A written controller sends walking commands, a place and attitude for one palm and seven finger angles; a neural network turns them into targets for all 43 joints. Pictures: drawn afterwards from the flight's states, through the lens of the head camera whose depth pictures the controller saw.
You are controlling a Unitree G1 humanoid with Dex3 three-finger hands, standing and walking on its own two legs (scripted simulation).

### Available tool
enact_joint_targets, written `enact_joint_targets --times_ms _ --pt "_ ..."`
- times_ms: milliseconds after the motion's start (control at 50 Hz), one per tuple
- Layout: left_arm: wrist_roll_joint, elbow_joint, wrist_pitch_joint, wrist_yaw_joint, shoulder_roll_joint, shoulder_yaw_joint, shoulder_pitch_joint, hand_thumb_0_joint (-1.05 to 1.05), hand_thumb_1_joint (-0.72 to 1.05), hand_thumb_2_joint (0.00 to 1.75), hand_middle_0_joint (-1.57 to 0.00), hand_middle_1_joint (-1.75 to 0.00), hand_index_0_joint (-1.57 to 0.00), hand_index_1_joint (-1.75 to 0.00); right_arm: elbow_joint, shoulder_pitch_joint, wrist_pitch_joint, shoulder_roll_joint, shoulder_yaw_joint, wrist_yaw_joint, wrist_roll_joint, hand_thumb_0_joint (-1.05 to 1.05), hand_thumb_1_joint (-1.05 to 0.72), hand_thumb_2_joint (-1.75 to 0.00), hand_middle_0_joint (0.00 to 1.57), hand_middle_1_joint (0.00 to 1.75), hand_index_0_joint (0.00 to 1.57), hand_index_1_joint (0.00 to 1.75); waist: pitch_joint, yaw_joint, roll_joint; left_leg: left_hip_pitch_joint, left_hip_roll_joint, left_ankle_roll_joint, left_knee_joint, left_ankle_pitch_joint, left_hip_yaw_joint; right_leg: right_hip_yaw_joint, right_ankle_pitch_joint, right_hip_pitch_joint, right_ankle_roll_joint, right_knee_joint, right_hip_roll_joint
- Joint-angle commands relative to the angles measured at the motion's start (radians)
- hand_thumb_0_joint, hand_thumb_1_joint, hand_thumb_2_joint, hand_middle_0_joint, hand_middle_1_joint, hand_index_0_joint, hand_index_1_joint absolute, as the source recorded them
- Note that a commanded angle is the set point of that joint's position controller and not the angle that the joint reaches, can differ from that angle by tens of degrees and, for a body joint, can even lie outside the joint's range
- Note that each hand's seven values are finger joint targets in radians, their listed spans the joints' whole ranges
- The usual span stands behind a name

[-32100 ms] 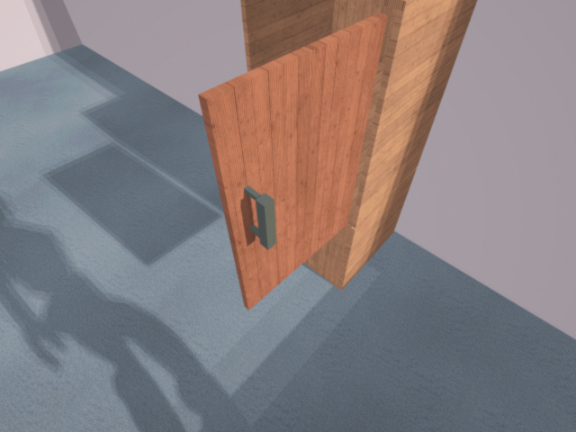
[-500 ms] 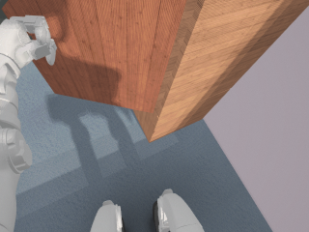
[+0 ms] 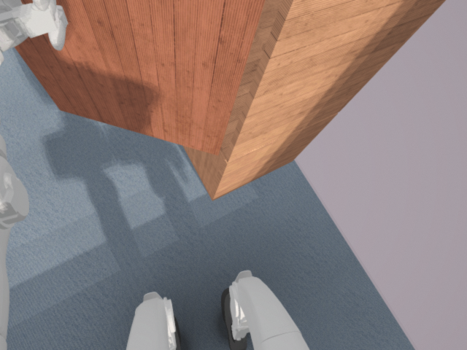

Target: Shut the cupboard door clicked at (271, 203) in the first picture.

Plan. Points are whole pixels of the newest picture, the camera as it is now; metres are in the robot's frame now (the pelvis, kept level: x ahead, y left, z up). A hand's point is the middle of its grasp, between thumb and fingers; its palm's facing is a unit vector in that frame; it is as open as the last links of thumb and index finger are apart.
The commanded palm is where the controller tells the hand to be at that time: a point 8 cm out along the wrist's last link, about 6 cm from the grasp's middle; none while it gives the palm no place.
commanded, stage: push the door shut along its arc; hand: left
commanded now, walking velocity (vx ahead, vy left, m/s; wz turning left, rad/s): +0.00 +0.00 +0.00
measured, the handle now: out of the picture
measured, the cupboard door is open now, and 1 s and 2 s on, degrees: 47 36 36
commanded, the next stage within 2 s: pull the fist back off the door in 0.30 s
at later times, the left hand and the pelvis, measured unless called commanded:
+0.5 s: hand out of the picture +0.61 +0.13 +0.12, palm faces -0.16 -0.98 +0.11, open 3.3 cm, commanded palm +0.61 +0.14 +0.11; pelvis +0.00 +0.00 -0.01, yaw +0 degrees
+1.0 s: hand (86, 26) +0.56 +0.13 +0.11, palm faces +0.00 -1.00 -0.03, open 3.1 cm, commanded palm +0.53 +0.16 +0.11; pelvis +0.02 -0.02 +0.04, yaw +1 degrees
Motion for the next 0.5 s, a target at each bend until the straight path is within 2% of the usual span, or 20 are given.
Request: enact_joint_targets --times_ms 0,20,60,80,100,160,180,200,220,300,320,340,380,400,420,440,460,480 --pt "-0.024 -0.251 -0.040 -0.001 0.134 -0.006 -0.575 0.00 0.90 0.90 -1.30 -1.50 -1.30 -1.50 -0.005 0.226 -0.018 -0.217 -0.078 -0.015 -0.010 0.00 -0.90 -0.90 0.20 0.30 0.20 0.30 -0.640 -0.055 0.282 0.613 -0.014 -0.003 -0.100 0.612 -0.091 0.015 0.316 0.143 -0.032 -0.101 0.047" --pt "-0.021 -0.212 -0.029 -0.001 0.092 -0.029 -0.557 0.00 0.90 0.90 -1.30 -1.50 -1.30 -1.50 -0.002 0.222 -0.020 -0.215 -0.078 -0.014 -0.010 0.00 -0.90 -0.90 0.20 0.30 0.20 0.30 -0.611 -0.063 0.272 0.609 -0.017 -0.002 -0.102 0.593 -0.093 0.011 0.302 0.124 -0.032 -0.110 0.048" --pt "-0.022 -0.203 -0.019 0.000 0.094 -0.032 -0.581 0.00 0.90 0.90 -1.30 -1.50 -1.30 -1.50 0.005 0.225 -0.023 -0.217 -0.076 -0.013 -0.012 0.00 -0.90 -0.90 0.20 0.30 0.20 0.30 -0.584 -0.073 0.258 0.581 -0.019 0.002 -0.102 0.560 -0.087 0.009 0.289 0.127 -0.032 -0.113 0.050" --pt "-0.029 -0.217 -0.024 0.003 0.086 -0.037 -0.599 0.00 0.90 0.90 -1.30 -1.50 -1.30 -1.50 0.010 0.228 -0.028 -0.217 -0.072 -0.013 -0.012 0.00 -0.90 -0.90 0.20 0.30 0.20 0.30 -0.588 -0.069 0.274 0.594 -0.018 0.002 -0.099 0.586 -0.091 0.004 0.292 0.111 -0.037 -0.105 0.052" --pt "-0.028 -0.218 -0.022 0.003 0.081 -0.039 -0.618 0.00 0.90 0.90 -1.30 -1.50 -1.30 -1.50 0.012 0.227 -0.031 -0.218 -0.076 -0.014 -0.013 0.00 -0.90 -0.90 0.20 0.30 0.20 0.30 -0.605 -0.079 0.268 0.607 -0.016 0.002 -0.098 0.581 -0.093 0.006 0.292 0.107 -0.033 -0.106 0.051" --pt "-0.020 -0.182 -0.015 0.008 0.077 -0.049 -0.619 0.00 0.90 0.90 -1.30 -1.50 -1.30 -1.50 0.020 0.228 -0.034 -0.217 -0.071 -0.012 -0.017 0.00 -0.90 -0.90 0.20 0.30 0.20 0.30 -0.567 -0.085 0.251 0.563 -0.021 0.004 -0.095 0.545 -0.087 0.000 0.278 0.114 -0.035 -0.106 0.053" --pt "-0.023 -0.186 -0.018 0.010 0.051 -0.062 -0.626 0.00 0.90 0.90 -1.30 -1.50 -1.30 -1.50 0.023 0.227 -0.038 -0.218 -0.069 -0.012 -0.016 0.00 -0.90 -0.90 0.20 0.30 0.20 0.30 -0.565 -0.086 0.263 0.579 -0.020 0.007 -0.089 0.573 -0.089 -0.003 0.280 0.083 -0.039 -0.098 0.056" --pt "-0.023 -0.190 -0.021 0.011 0.054 -0.065 -0.654 0.00 0.90 0.90 -1.30 -1.50 -1.30 -1.50 0.026 0.228 -0.039 -0.219 -0.071 -0.013 -0.016 0.00 -0.90 -0.90 0.20 0.30 0.20 0.30 -0.573 -0.094 0.275 0.590 -0.016 0.004 -0.088 0.568 -0.092 -0.002 0.273 0.072 -0.035 -0.097 0.053" --pt "-0.019 -0.166 -0.014 0.015 0.036 -0.075 -0.651 0.00 0.90 0.90 -1.30 -1.50 -1.30 -1.50 0.032 0.226 -0.040 -0.217 -0.070 -0.011 -0.019 0.00 -0.90 -0.90 0.20 0.30 0.20 0.30 -0.554 -0.099 0.278 0.590 -0.017 0.004 -0.088 0.561 -0.094 -0.009 0.264 0.059 -0.037 -0.098 0.055" --pt "-0.018 -0.215 -0.024 0.017 0.020 -0.090 -0.708 0.00 0.90 0.90 -1.30 -1.50 -1.30 -1.50 0.044 0.232 -0.048 -0.218 -0.075 -0.008 -0.022 0.00 -0.90 -0.90 0.20 0.30 0.20 0.30 -0.617 -0.102 0.312 0.647 -0.014 0.003 -0.074 0.626 -0.102 -0.012 0.277 0.036 -0.039 -0.079 0.058" --pt "-0.015 -0.203 -0.018 0.019 0.000 -0.099 -0.696 0.00 0.90 0.90 -1.30 -1.50 -1.30 -1.50 0.046 0.230 -0.049 -0.215 -0.077 -0.006 -0.024 0.00 -0.90 -0.90 0.20 0.30 0.20 0.30 -0.619 -0.101 0.321 0.657 -0.017 0.002 -0.071 0.640 -0.103 -0.014 0.284 0.034 -0.040 -0.081 0.057" --pt "-0.018 -0.195 -0.009 0.017 -0.011 -0.099 -0.699 0.00 0.90 0.90 -1.30 -1.50 -1.30 -1.50 0.045 0.229 -0.052 -0.213 -0.077 -0.007 -0.024 0.00 -0.90 -0.90 0.20 0.30 0.20 0.30 -0.613 -0.106 0.306 0.647 -0.019 0.004 -0.071 0.623 -0.099 -0.014 0.284 0.037 -0.038 -0.084 0.059" --pt "-0.011 -0.158 0.000 0.023 0.017 -0.085 -0.698 0.00 0.90 0.90 -1.30 -1.50 -1.30 -1.50 0.050 0.233 -0.053 -0.217 -0.068 -0.009 -0.022 0.00 -0.90 -0.90 0.20 0.30 0.20 0.30 -0.576 -0.111 0.268 0.588 -0.023 0.011 -0.065 0.592 -0.092 -0.015 0.277 0.041 -0.040 -0.080 0.062" --pt "-0.072 -0.192 0.006 0.224 0.137 0.189 -0.724 0.00 0.90 0.90 -1.30 -1.50 -1.30 -1.50 -0.002 0.337 -0.060 -0.188 -0.050 0.001 -0.048 0.00 -0.90 -0.90 0.20 0.30 0.20 0.30 -0.594 -0.062 0.309 0.497 0.001 0.000 -0.093 0.591 -0.112 0.018 0.315 0.126 -0.034 -0.100 0.038" --pt "-0.040 -0.149 0.013 0.317 0.071 0.128 -0.662 0.00 0.90 0.90 -1.30 -1.50 -1.30 -1.50 -0.013 0.328 -0.063 -0.182 -0.045 0.025 -0.052 0.00 -0.90 -0.90 0.20 0.30 0.20 0.30 -0.600 -0.059 0.321 0.483 -0.003 -0.010 -0.105 0.593 -0.112 0.023 0.315 0.145 -0.031 -0.095 0.034" --pt "-0.036 -0.170 0.001 0.402 0.008 0.137 -0.646 0.00 0.90 0.90 -1.30 -1.50 -1.30 -1.50 -0.017 0.346 -0.057 -0.175 -0.058 0.046 -0.068 0.00 -0.90 -0.90 0.20 0.30 0.20 0.30 -0.602 -0.070 0.255 0.484 -0.001 -0.010 -0.107 0.595 -0.114 0.017 0.331 0.161 -0.021 -0.101 0.030" --pt "-0.006 -0.206 -0.025 0.475 -0.005 0.140 -0.601 0.00 0.90 0.90 -1.30 -1.50 -1.30 -1.50 -0.032 0.360 -0.049 -0.171 -0.064 0.066 -0.079 0.00 -0.90 -0.90 0.20 0.30 0.20 0.30 -0.620 -0.057 0.242 0.490 -0.002 -0.013 -0.112 0.623 -0.112 0.020 0.355 0.190 -0.018 -0.102 0.027" --pt "0.041 -0.255 -0.071 0.538 -0.026 0.126 -0.577 0.00 0.90 0.90 -1.30 -1.50 -1.30 -1.50 -0.043 0.366 -0.046 -0.167 -0.068 0.085 -0.092 0.00 -0.90 -0.90 0.20 0.30 0.20 0.30 -0.655 -0.045 0.258 0.518 -0.004 -0.015 -0.107 0.669 -0.116 0.024 0.373 0.184 -0.017 -0.091 0.027"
